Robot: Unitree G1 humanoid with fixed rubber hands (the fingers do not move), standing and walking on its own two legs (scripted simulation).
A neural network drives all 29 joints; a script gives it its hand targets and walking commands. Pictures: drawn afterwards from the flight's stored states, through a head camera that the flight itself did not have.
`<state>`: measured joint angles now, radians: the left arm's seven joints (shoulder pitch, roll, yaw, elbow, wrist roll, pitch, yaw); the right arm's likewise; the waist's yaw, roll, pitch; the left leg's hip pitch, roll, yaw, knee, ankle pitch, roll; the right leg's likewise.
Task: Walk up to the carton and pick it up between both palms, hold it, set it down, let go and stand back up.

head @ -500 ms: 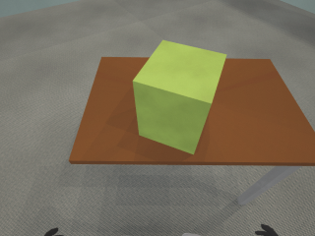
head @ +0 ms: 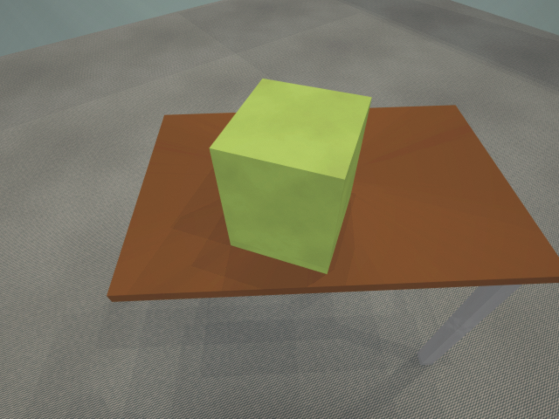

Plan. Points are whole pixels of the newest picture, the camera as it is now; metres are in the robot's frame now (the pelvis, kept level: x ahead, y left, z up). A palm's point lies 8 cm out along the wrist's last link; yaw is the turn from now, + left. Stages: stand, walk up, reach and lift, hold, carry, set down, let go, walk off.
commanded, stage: walk up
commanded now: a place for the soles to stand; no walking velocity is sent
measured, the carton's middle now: (295, 177) +0.52 -0.04 +0.03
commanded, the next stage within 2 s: none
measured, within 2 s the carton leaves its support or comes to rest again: neither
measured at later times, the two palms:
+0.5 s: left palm out of the picture +0.09 +0.28 -0.10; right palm out of the picture +0.06 -0.28 -0.10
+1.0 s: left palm out of the picture +0.08 +0.21 -0.09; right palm out of the picture +0.05 -0.38 -0.13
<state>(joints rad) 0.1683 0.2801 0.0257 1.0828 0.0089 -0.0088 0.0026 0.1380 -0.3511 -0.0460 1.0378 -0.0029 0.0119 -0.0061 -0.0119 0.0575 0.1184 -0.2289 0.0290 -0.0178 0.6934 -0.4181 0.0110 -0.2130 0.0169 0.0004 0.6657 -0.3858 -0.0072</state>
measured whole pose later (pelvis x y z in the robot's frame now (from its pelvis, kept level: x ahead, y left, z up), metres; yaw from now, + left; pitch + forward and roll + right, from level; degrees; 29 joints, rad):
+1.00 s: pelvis +0.04 -0.08 +0.01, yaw +0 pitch -5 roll -1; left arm 0.22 0.25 0.05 1.01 0.02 -0.06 0.00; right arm 0.27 -0.40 -0.07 1.04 -0.01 0.04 0.01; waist 0.01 0.11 0.13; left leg -0.37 -0.03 -0.13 0.93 -0.43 0.01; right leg -0.18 0.01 -0.11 0.53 -0.26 -0.05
